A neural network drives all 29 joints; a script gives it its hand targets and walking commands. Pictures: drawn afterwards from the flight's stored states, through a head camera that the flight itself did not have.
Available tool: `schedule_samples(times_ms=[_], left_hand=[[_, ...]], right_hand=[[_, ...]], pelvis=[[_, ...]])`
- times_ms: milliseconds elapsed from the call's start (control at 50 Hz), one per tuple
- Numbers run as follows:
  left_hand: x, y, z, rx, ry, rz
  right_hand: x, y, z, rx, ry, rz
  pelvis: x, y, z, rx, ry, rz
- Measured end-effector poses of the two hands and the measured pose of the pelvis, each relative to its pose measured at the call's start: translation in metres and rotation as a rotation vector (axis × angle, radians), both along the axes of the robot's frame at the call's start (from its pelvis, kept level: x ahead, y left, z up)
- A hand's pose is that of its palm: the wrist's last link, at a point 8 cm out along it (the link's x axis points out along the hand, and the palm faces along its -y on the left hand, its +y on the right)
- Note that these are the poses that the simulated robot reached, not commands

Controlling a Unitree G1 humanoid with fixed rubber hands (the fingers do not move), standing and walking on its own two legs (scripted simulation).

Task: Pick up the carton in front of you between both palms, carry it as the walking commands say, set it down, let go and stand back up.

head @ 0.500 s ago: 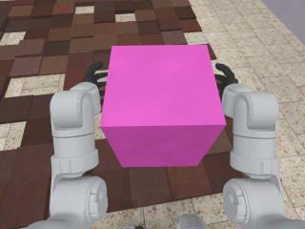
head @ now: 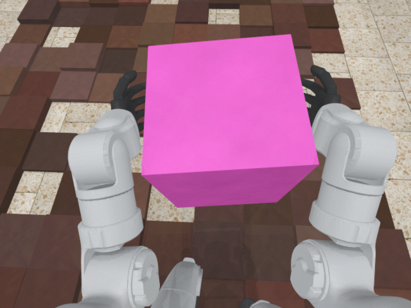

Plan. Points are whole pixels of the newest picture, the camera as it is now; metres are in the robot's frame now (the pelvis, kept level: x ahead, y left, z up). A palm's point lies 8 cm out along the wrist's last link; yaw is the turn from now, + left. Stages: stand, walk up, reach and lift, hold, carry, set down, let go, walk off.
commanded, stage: carry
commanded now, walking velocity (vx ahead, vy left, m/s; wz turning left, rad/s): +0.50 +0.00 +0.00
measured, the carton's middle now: (223, 137) +0.40 +0.04 +0.06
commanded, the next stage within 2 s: none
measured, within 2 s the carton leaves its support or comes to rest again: neither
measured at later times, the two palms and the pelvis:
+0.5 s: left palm out of the picture +0.75 +0.16 +0.18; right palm out of the picture +0.72 -0.14 +0.17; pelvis +0.35 +0.04 +0.00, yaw +0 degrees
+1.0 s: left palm out of the picture +1.05 +0.21 +0.12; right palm out of the picture +1.05 -0.09 +0.12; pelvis +0.68 +0.04 -0.03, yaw +0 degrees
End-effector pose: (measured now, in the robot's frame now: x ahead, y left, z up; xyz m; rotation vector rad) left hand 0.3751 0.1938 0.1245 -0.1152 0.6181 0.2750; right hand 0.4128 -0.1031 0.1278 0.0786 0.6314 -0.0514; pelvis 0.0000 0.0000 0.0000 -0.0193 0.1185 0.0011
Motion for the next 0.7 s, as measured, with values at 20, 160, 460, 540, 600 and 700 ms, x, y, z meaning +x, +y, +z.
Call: schedule_samples(times_ms=[20,160,460,540,600,700], left_hand=[[0.014,0.006,0.007,-0.002,-0.02,0.006],[0.135,0.023,0.028,-0.016,-0.048,-0.082],[0.345,-0.034,0.057,0.005,-0.006,-0.225],[0.393,-0.029,0.046,0.072,0.01,-0.184],[0.417,-0.018,0.025,0.086,0.09,-0.149],[0.458,0.001,0.01,0.06,0.131,-0.089]], right_hand=[[0.014,0.006,0.006,0.003,-0.02,0.003],[0.108,0.021,0.03,-0.083,-0.054,-0.038],[0.274,-0.034,0.051,-0.066,-0.006,-0.18],[0.341,-0.031,0.03,-0.043,0.004,-0.11],[0.379,-0.02,0.008,-0.048,0.08,-0.053],[0.441,-0.001,0.001,-0.066,0.118,0.006]], pelvis=[[0.015,0.004,0.001,0.0,0.001,-0.002],[0.121,0.037,-0.005,0.023,-0.028,0.0],[0.316,0.047,0.013,0.013,-0.013,-0.01],[0.378,0.039,-0.01,0.019,-0.051,-0.019],[0.411,0.032,-0.01,0.014,-0.051,-0.014],[0.464,0.022,0.0,0.032,-0.037,-0.004]])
